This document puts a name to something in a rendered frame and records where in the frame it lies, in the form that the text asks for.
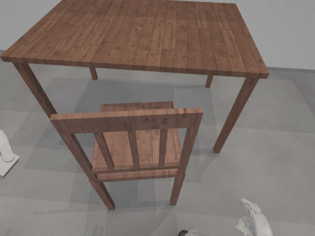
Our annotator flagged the robot left hand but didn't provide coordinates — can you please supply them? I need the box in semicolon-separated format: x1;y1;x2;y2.
0;130;19;179

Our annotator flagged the chair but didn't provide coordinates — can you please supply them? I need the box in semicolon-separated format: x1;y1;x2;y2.
50;101;204;210

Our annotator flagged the robot right hand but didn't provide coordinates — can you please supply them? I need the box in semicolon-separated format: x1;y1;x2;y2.
235;198;273;236

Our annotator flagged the table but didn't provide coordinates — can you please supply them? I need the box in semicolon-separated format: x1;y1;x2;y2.
0;0;269;153

